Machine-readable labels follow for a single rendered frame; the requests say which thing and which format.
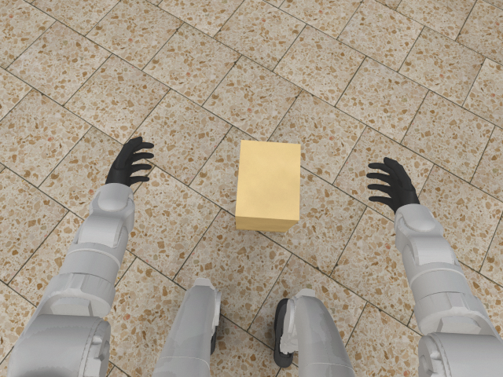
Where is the right robot thigh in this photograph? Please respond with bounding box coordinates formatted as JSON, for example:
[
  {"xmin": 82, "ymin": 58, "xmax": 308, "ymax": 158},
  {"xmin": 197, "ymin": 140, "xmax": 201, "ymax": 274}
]
[{"xmin": 285, "ymin": 295, "xmax": 355, "ymax": 377}]

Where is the carton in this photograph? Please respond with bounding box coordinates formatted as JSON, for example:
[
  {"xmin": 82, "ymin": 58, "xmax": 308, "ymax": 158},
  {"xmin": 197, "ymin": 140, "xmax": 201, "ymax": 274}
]
[{"xmin": 235, "ymin": 140, "xmax": 301, "ymax": 232}]

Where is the right robot hand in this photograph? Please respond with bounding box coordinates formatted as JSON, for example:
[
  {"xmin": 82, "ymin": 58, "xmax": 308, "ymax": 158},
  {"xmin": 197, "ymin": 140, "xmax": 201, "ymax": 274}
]
[{"xmin": 366, "ymin": 157, "xmax": 420, "ymax": 213}]

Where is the robot right forearm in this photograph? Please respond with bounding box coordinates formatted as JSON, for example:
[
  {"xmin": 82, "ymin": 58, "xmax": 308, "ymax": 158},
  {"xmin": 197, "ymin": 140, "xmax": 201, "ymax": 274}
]
[{"xmin": 394, "ymin": 203, "xmax": 503, "ymax": 344}]

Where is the left robot upper arm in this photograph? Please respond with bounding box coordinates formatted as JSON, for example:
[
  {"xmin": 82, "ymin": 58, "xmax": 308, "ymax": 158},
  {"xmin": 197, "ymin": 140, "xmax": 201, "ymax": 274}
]
[{"xmin": 10, "ymin": 314, "xmax": 111, "ymax": 377}]

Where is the robot right foot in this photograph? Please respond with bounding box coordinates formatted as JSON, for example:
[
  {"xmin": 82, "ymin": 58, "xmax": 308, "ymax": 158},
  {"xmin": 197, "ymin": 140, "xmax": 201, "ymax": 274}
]
[{"xmin": 274, "ymin": 298, "xmax": 294, "ymax": 368}]

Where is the robot left forearm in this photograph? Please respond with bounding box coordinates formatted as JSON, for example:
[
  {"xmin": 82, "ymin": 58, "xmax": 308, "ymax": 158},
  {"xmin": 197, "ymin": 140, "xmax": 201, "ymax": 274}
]
[{"xmin": 7, "ymin": 183, "xmax": 135, "ymax": 377}]

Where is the left robot hand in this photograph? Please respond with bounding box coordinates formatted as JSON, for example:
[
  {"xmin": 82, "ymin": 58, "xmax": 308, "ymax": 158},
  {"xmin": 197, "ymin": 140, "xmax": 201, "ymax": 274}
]
[{"xmin": 105, "ymin": 137, "xmax": 154, "ymax": 187}]

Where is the right robot upper arm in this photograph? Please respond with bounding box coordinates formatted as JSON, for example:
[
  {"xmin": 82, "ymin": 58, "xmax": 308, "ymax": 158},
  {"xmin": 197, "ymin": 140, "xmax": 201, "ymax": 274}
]
[{"xmin": 418, "ymin": 332, "xmax": 503, "ymax": 377}]

